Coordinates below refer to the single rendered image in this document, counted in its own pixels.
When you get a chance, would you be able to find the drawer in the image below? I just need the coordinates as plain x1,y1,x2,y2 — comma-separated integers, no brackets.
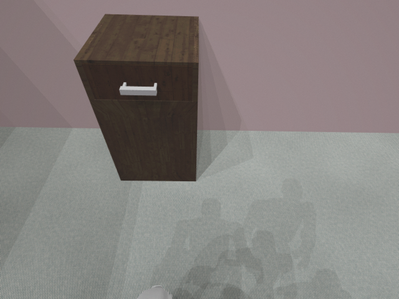
82,63,193,101

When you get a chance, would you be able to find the cabinet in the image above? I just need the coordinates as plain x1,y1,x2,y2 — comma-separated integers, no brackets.
74,14,199,181

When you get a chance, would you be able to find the handle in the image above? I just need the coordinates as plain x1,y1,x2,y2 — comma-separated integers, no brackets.
119,82,157,96

